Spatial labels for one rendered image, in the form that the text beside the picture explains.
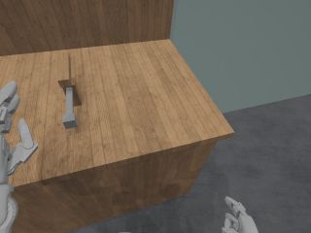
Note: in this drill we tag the right robot hand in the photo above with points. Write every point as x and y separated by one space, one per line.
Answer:
244 223

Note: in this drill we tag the robot left forearm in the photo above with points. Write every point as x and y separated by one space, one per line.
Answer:
8 208

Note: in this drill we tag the counter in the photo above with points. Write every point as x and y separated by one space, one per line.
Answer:
145 124

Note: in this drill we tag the left robot hand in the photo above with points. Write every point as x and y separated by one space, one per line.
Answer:
9 102

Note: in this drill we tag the tap lever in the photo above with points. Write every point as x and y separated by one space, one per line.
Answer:
69 120

